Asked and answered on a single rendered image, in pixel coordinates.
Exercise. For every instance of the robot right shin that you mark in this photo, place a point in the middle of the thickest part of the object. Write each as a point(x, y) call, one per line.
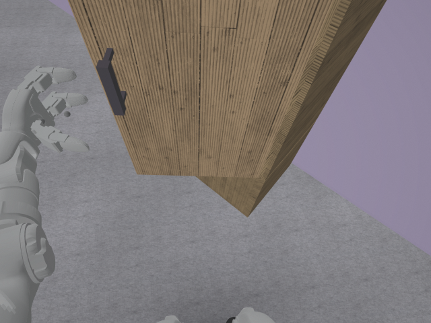
point(246, 310)

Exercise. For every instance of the left robot upper arm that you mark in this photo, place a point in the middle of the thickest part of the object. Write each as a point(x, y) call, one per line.
point(26, 258)

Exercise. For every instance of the left robot forearm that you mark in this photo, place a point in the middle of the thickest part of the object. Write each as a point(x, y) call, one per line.
point(19, 186)

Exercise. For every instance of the handle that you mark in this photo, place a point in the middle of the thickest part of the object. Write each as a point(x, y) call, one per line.
point(109, 81)

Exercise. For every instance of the robot shin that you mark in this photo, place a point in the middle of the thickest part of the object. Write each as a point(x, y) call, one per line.
point(246, 310)
point(171, 317)

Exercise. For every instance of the cupboard door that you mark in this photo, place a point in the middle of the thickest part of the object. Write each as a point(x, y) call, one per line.
point(208, 82)

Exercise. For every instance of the robot left shin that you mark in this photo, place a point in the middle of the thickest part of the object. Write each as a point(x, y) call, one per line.
point(171, 317)

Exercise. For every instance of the robot left hand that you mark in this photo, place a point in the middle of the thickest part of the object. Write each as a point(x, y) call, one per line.
point(23, 109)

